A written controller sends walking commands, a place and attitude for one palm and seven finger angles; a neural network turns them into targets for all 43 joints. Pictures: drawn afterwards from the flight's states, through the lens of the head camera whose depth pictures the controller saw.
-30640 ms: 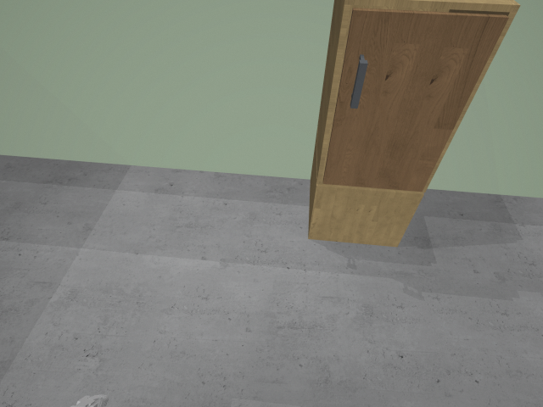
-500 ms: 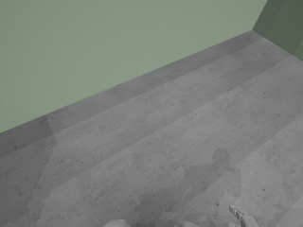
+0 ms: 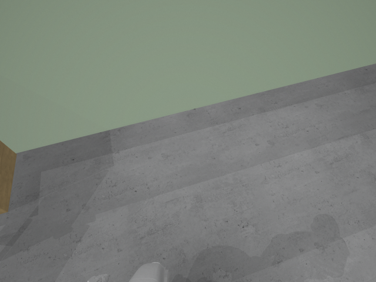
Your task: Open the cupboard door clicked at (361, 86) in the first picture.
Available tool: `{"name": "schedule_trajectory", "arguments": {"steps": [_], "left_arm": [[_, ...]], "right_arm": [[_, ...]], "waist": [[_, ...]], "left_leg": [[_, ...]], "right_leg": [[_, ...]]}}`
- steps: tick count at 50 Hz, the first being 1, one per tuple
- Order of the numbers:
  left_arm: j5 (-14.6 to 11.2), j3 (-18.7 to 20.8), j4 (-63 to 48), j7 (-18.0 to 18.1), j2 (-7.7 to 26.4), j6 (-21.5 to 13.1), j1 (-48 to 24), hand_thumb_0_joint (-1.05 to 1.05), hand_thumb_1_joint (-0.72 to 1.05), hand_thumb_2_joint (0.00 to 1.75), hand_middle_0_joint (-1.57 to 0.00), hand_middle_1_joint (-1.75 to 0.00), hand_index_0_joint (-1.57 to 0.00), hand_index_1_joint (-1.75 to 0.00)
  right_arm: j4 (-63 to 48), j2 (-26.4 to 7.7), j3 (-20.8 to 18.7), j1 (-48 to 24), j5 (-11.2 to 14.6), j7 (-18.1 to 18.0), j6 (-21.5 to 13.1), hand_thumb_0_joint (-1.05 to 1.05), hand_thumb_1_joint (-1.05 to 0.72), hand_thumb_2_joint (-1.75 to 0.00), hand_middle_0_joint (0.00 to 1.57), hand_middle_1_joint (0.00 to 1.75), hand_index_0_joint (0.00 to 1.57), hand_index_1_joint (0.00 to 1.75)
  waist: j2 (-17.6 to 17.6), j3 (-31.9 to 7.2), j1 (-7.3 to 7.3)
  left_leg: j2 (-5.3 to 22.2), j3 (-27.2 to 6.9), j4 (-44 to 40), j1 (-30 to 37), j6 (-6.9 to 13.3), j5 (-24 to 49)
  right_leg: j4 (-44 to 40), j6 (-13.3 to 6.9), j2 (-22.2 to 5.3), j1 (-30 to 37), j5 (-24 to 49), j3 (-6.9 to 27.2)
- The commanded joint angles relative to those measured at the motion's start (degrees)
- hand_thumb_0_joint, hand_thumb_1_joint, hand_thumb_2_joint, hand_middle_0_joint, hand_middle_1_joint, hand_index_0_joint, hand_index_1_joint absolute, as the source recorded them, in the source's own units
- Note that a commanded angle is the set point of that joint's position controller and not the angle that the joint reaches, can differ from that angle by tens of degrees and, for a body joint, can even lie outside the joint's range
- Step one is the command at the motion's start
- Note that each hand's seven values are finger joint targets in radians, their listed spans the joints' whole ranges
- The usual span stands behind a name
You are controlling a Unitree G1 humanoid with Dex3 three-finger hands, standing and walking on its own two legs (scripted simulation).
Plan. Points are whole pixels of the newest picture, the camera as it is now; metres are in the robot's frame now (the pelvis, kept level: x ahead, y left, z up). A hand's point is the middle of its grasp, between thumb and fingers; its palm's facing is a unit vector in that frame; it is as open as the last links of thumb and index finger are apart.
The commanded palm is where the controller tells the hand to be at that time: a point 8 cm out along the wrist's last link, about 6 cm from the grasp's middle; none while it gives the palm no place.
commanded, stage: turn to face it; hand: left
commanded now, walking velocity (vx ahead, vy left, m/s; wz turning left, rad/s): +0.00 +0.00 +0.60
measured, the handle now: out of the picture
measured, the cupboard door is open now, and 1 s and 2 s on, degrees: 50 50 50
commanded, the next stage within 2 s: take the last steps up to it in 1.76 s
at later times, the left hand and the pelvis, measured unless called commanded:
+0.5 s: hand out of the picture +0.08 +0.25 -0.16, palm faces +0.28 -0.92 -0.26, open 7.4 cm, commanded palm none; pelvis +0.02 +0.02 +0.00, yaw +16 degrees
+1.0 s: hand out of the picture -0.04 +0.18 -0.17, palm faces +0.60 -0.76 -0.26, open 7.3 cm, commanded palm none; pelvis +0.05 -0.01 -0.01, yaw +37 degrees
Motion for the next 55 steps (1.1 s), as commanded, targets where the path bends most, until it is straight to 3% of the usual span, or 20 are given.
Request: {"name": "schedule_trajectory", "arguments": {"steps": [1, 3, 6, 7, 8, 10, 15, 24, 28, 29, 30, 31, 32, 35, 47, 50, 51, 52, 53, 55], "left_arm": [[0.18, 4.35, -2.17, 0.62, 13.15, -1.17, 5.09, 0.00, 0.90, 0.90, -0.20, -0.30, -0.20, -0.30], [0.42, 4.81, -1.38, 0.45, 13.67, -1.00, 5.81, 0.00, 0.90, 0.90, -0.20, -0.30, -0.20, -0.30], [-0.35, 5.22, -1.57, -0.08, 14.08, -0.71, 3.68, 0.00, 0.90, 0.90, -0.20, -0.30, -0.20, -0.30], [-0.72, 5.04, -2.67, -0.42, 12.04, -0.36, 3.35, 0.00, 0.90, 0.90, -0.20, -0.30, -0.20, -0.30], [-0.92, 3.47, -5.47, -0.81, 7.76, -0.17, 0.20, 0.00, 0.90, 0.90, -0.20, -0.30, -0.20, -0.30], [-0.43, 3.55, -5.82, 0.05, 7.90, 0.85, -5.41, 0.00, 0.90, 0.90, -0.20, -0.30, -0.20, -0.30], [-0.42, 3.78, -1.67, -0.86, 8.33, 1.09, -0.89, 0.00, 0.90, 0.90, -0.20, -0.30, -0.20, -0.30], [-0.87, 3.22, -4.37, -0.65, 7.76, 0.89, -4.98, 0.00, 0.90, 0.90, -0.20, -0.30, -0.20, -0.30], [-1.14, 3.60, -3.41, -0.29, 8.86, -0.19, 0.97, 0.00, 0.90, 0.90, -0.20, -0.30, -0.20, -0.30], [-0.87, 4.18, -2.93, 0.06, 11.07, -0.86, 3.36, 0.00, 0.90, 0.90, -0.20, -0.30, -0.20, -0.30], [0.17, 5.32, -2.49, 0.65, 16.64, -1.28, 5.27, 0.00, 0.90, 0.90, -0.20, -0.30, -0.20, -0.30], [-0.06, 4.54, -2.93, 0.53, 17.52, -0.96, 4.97, 0.00, 0.90, 0.90, -0.20, -0.30, -0.20, -0.30], [-0.36, 4.23, -2.93, 0.89, 14.39, -1.23, 3.01, 0.00, 0.90, 0.90, -0.20, -0.30, -0.20, -0.30], [-0.73, 2.88, -4.27, 0.70, 9.55, -1.26, -1.81, 0.00, 0.90, 0.90, -0.20, -0.30, -0.20, -0.30], [0.17, 4.63, -1.01, 0.47, 13.29, -1.11, 6.71, 0.00, 0.90, 0.90, -0.20, -0.30, -0.20, -0.30], [-0.27, 5.06, -0.91, -0.11, 14.42, -0.92, 5.14, 0.00, 0.90, 0.90, -0.20, -0.30, -0.20, -0.30], [-0.64, 4.95, -1.61, -0.43, 13.65, -0.79, 3.91, 0.00, 0.90, 0.90, -0.20, -0.30, -0.20, -0.30], [-1.11, 4.02, -4.22, -1.01, 9.37, -0.49, 2.64, 0.00, 0.90, 0.90, -0.20, -0.30, -0.20, -0.30], [-0.46, 3.13, -6.54, -0.42, 9.54, 0.33, -2.50, 0.00, 0.90, 0.90, -0.20, -0.30, -0.20, -0.30], [-0.53, 3.63, -4.66, 0.05, 9.19, 0.95, -3.56, 0.00, 0.90, 0.90, -0.20, -0.30, -0.20, -0.30]], "right_arm": [[-5.91, -1.42, 0.19, -5.94, 0.17, -0.07, -2.24, 0.00, -0.90, -0.90, 0.20, 0.30, 0.20, 0.30], [-6.33, -1.13, 0.26, -6.04, 0.28, -0.11, -2.64, 0.00, -0.90, -0.90, 0.20, 0.30, 0.20, 0.30], [-5.19, -3.65, -0.28, 0.24, -0.01, -0.35, -3.35, 0.00, -0.90, -0.90, 0.20, 0.30, 0.20, 0.30], [-4.23, -8.54, -1.49, 4.83, -0.44, -0.53, -3.95, 0.00, -0.90, -0.90, 0.20, 0.30, 0.20, 0.30], [-3.89, -14.78, -3.11, 9.06, -0.73, -0.98, -3.96, 0.00, -0.90, -0.90, 0.20, 0.30, 0.20, 0.30], [-2.99, -13.87, -2.84, 9.92, -0.69, -2.50, -3.85, 0.00, -0.90, -0.90, 0.20, 0.30, 0.20, 0.30], [-4.93, -9.42, -1.10, 2.29, -0.53, -3.17, -4.98, 0.00, -0.90, -0.90, 0.20, 0.30, 0.20, 0.30], [-4.46, -10.05, -1.92, 3.01, -0.97, -2.72, -4.11, 0.00, -0.90, -0.90, 0.20, 0.30, 0.20, 0.30], [-5.58, -9.73, -2.32, -0.21, -0.47, -2.62, -3.62, 0.00, -0.90, -0.90, 0.20, 0.30, 0.20, 0.30], [-5.99, -7.58, -2.11, 0.15, 0.03, -2.38, -3.71, 0.00, -0.90, -0.90, 0.20, 0.30, 0.20, 0.30], [-7.03, -3.71, -1.56, 0.92, 0.51, -1.96, -3.83, 0.00, -0.90, -0.90, 0.20, 0.30, 0.20, 0.30], [-7.38, -5.50, -1.91, 0.65, -0.05, -1.77, -3.52, 0.00, -0.90, -0.90, 0.20, 0.30, 0.20, 0.30], [-6.24, -5.37, -1.97, -0.80, -0.42, -1.84, -2.80, 0.00, -0.90, -0.90, 0.20, 0.30, 0.20, 0.30], [-3.96, -3.66, -1.37, 0.46, -0.27, -0.80, -1.81, 0.00, -0.90, -0.90, 0.20, 0.30, 0.20, 0.30], [-5.93, -1.46, 0.53, -7.41, 0.15, -0.15, -2.47, 0.00, -0.90, -0.90, 0.20, 0.30, 0.20, 0.30], [-5.40, -3.60, 0.00, -1.89, -0.19, -0.39, -3.07, 0.00, -0.90, -0.90, 0.20, 0.30, 0.20, 0.30], [-4.31, -7.03, -0.93, 3.10, -0.48, -0.51, -3.56, 0.00, -0.90, -0.90, 0.20, 0.30, 0.20, 0.30], [-3.94, -14.57, -2.90, 7.47, -1.03, -0.88, -3.97, 0.00, -0.90, -0.90, 0.20, 0.30, 0.20, 0.30], [-2.80, -16.43, -2.86, 11.11, -0.38, -1.25, -3.42, 0.00, -0.90, -0.90, 0.20, 0.30, 0.20, 0.30], [-4.28, -13.57, -2.28, 5.78, -0.49, -2.77, -3.82, 0.00, -0.90, -0.90, 0.20, 0.30, 0.20, 0.30]], "waist": [[-11.50, -7.36, 4.26], [-12.41, -7.53, 4.66], [-9.36, -9.99, 0.64], [1.99, -13.50, -1.95], [18.98, -13.71, -4.37], [13.96, -12.79, -4.41], [6.04, -10.57, 1.04], [9.24, -9.04, 0.11], [7.94, -10.17, 3.28], [1.84, -11.22, 4.37], [-16.17, -11.96, 5.11], [-14.68, -10.63, 4.96], [-14.87, -8.29, 3.95], [-11.03, -5.80, 0.44], [-13.04, -6.63, 4.46], [-10.80, -9.22, 0.86], [-4.02, -12.35, -2.35], [16.07, -14.07, -4.60], [11.36, -13.21, -5.60], [12.03, -11.19, -3.32]], "left_leg": [[0.53, 3.59, -12.09, -0.21, 0.41, -2.28], [-0.04, 4.63, -17.92, 2.96, 1.20, -2.52], [-0.83, 5.37, -33.10, 15.88, 2.71, 9.51], [7.13, -4.75, -37.78, 27.08, 6.24, 22.35], [22.54, -25.26, -39.45, 32.92, 14.72, 46.18], [21.07, -23.83, -39.35, 27.35, 17.25, 41.38], [12.66, -12.48, -39.98, 23.92, 13.15, 42.38], [10.65, -17.90, -38.49, 20.57, 13.21, 38.72], [7.77, -19.57, -33.33, 12.62, 10.37, 33.88], [4.54, -17.75, -28.87, 5.20, 7.41, 23.28], [-4.92, -6.17, -15.10, -6.07, 2.36, -2.70], [-4.71, -4.79, -1.07, -5.40, 1.92, -13.08], [-2.51, -6.62, 6.62, -6.10, 1.86, -10.48], [-0.08, -3.76, 11.16, -6.03, 0.20, 0.86], [-0.09, 4.97, -17.28, 1.97, 1.61, -1.36], [-1.89, 6.71, -30.51, 15.02, 3.10, 8.01], [2.11, 2.21, -35.64, 25.88, 5.28, 19.46], [20.05, -22.70, -38.11, 34.86, 14.67, 42.00], [24.64, -24.90, -38.85, 30.74, 18.55, 46.90], [19.81, -21.07, -40.31, 25.45, 16.59, 38.34]], "right_leg": [[-5.29, -6.38, -14.65, 10.79, 35.40, 5.52], [-3.29, -6.24, -15.47, 10.48, 36.13, 5.33], [5.29, -2.12, -14.09, 4.18, 29.69, 0.63], [16.60, 1.48, -10.23, -5.97, 16.23, -1.96], [30.40, 5.36, -1.82, -21.82, -20.60, -0.50], [38.48, 4.35, -1.27, -24.56, -17.80, 9.25], [36.65, 5.25, 0.06, -20.98, -4.81, 10.55], [17.32, 4.82, 4.23, -12.69, -7.08, 8.99], [-1.08, 3.59, 5.73, 2.63, 3.16, 8.21], [-8.91, 2.36, 0.48, 12.55, 8.81, 12.47], [-12.26, -3.63, -16.30, 19.50, 16.89, 28.22], [-11.76, -9.15, -23.45, 11.52, 21.73, 29.39], [-11.57, -9.48, -20.18, 7.62, 23.96, 28.64], [-8.60, -5.49, -11.37, 6.45, 32.47, 11.64], [-3.46, -6.38, -15.56, 12.07, 40.67, 3.24], [5.07, -2.83, -14.48, 5.99, 36.34, -0.75], [15.16, 0.04, -12.73, -1.34, 28.26, -2.77], [30.53, 4.76, -3.02, -19.61, -13.97, -3.10], [36.79, 3.95, -1.55, -21.60, -22.00, 5.15], [40.41, 4.40, -1.89, -23.51, -15.25, 10.34]]}}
